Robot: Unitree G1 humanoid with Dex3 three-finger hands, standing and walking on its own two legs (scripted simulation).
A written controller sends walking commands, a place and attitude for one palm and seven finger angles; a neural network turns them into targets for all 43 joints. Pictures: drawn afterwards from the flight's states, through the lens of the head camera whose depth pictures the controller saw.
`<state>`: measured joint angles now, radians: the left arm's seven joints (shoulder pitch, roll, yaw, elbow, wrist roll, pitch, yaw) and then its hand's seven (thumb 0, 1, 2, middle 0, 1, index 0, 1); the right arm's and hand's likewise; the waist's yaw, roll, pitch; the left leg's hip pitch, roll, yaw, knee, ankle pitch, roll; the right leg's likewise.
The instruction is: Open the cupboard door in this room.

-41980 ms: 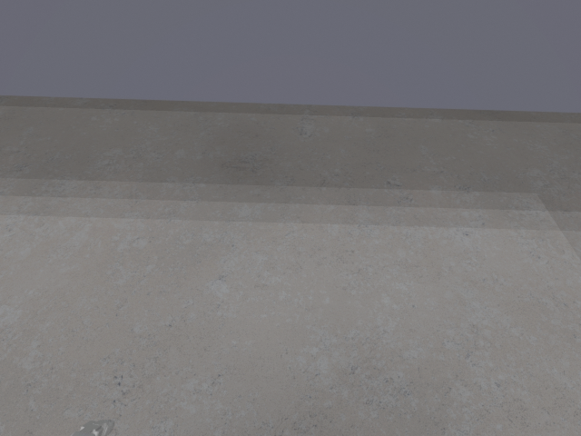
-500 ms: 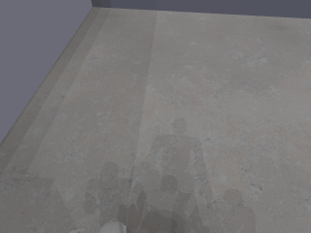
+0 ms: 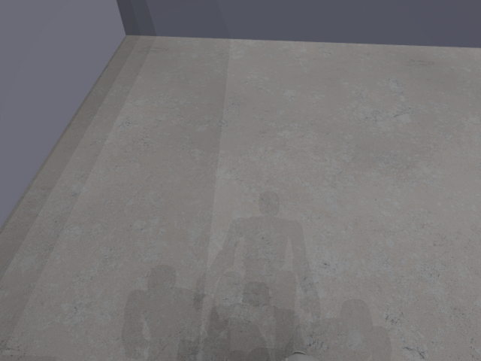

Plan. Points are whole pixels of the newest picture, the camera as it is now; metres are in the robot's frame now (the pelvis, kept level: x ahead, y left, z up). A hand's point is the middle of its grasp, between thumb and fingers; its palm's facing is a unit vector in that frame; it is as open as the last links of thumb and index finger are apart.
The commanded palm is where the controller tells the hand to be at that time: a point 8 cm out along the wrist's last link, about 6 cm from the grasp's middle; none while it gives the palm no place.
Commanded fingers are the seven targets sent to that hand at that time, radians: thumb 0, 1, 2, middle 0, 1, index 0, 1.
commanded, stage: turn to face it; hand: left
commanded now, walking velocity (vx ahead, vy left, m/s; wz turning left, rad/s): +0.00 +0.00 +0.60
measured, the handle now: out of the picture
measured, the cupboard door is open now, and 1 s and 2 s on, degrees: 44 44 44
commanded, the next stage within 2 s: none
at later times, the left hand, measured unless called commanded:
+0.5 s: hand out of the picture +0.15 +0.19 -0.19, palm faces +0.30 -0.93 -0.20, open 7.3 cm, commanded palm none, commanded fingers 0.00 0.90 0.90 -0.20 -0.30 -0.20 -0.30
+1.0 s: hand out of the picture +0.09 +0.13 -0.18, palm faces +0.60 -0.76 -0.25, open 7.4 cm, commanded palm none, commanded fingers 0.00 0.90 0.90 -0.20 -0.30 -0.20 -0.30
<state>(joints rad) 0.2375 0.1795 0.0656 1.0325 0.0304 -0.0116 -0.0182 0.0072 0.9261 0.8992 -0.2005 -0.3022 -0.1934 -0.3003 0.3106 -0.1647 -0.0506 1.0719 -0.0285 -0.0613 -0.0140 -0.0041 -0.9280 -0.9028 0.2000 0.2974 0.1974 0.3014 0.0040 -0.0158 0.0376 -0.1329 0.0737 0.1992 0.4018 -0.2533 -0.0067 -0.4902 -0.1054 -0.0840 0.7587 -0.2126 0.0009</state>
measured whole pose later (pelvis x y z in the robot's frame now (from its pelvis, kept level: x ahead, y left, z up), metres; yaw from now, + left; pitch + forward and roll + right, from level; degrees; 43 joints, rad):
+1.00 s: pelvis +0.17 -0.06 -0.01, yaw +37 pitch +1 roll +2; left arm 0.25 0.22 0.05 0.90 0.03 0.01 0.02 0.00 0.90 0.90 -0.21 -0.30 -0.20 -0.30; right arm 0.08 -0.24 -0.07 0.90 -0.01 0.06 0.03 0.01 -0.91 -0.90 0.20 0.30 0.19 0.30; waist 0.01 -0.05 0.12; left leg -0.34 0.02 0.10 0.66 -0.37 -0.04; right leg -0.23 -0.16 -0.24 0.60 -0.37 0.02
